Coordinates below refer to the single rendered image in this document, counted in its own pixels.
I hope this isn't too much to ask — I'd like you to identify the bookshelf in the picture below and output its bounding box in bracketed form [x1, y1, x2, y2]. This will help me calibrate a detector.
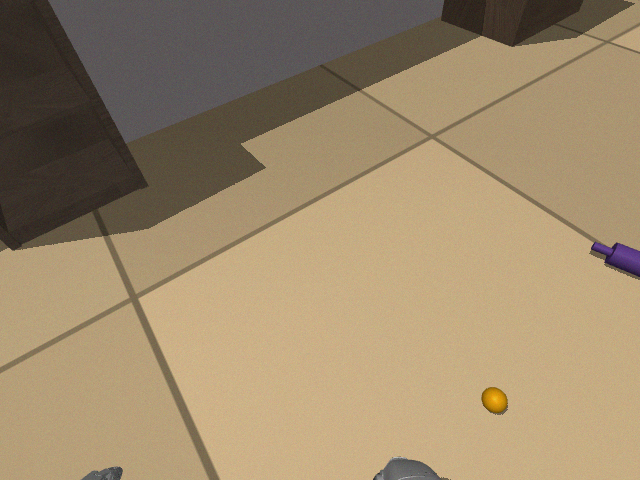
[0, 0, 148, 251]

